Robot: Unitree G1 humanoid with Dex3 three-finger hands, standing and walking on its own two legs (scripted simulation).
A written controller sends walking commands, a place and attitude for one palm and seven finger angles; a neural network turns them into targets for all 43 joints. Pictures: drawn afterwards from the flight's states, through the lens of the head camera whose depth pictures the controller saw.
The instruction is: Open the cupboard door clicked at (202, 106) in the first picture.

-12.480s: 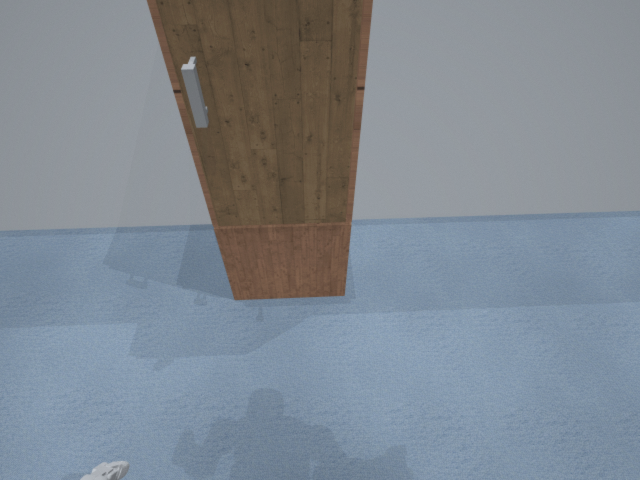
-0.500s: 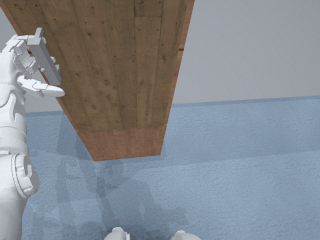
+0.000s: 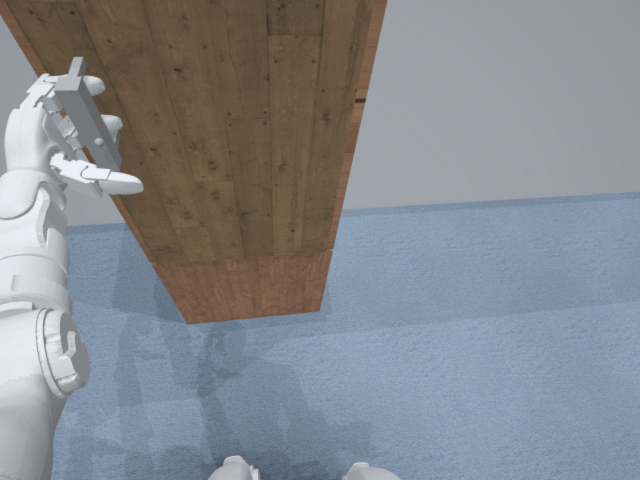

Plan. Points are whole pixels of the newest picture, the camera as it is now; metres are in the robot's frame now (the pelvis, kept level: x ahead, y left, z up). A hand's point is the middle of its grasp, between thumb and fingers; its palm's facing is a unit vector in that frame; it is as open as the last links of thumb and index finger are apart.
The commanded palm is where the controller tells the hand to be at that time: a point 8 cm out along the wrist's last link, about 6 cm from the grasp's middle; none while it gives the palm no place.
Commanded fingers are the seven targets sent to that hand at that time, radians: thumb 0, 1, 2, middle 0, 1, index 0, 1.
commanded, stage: slide the fingers in behind the handle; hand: left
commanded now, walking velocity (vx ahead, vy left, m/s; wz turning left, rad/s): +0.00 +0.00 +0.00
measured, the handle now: (95, 116) +0.54 +0.25 +0.12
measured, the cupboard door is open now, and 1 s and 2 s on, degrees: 0 0 39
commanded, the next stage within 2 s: close the thumb around the handle in 0.26 s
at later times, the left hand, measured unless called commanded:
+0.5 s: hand (96, 140) +0.50 +0.24 +0.12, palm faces +0.07 -1.00 +0.02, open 13.1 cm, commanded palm +0.48 +0.28 +0.11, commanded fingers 0.00 -0.05 0.49 -0.33 -1.25 -0.33 -1.25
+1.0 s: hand (110, 141) +0.50 +0.22 +0.12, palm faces +0.06 -1.00 +0.01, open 5.8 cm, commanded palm +0.47 +0.28 +0.11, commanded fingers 0.00 0.90 0.90 -0.40 -1.35 -0.40 -1.35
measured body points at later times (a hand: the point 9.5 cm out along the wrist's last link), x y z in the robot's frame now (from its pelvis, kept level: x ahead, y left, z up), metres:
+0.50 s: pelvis -0.01 +0.01 +0.00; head +0.09 +0.03 +0.44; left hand +0.49 +0.29 +0.12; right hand -0.01 -0.26 -0.11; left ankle +0.02 +0.11 -0.70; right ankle -0.02 -0.11 -0.70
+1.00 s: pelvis +0.00 +0.01 +0.00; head +0.09 +0.03 +0.44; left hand +0.49 +0.28 +0.12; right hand +0.00 -0.26 -0.11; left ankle +0.02 +0.11 -0.70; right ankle -0.02 -0.11 -0.70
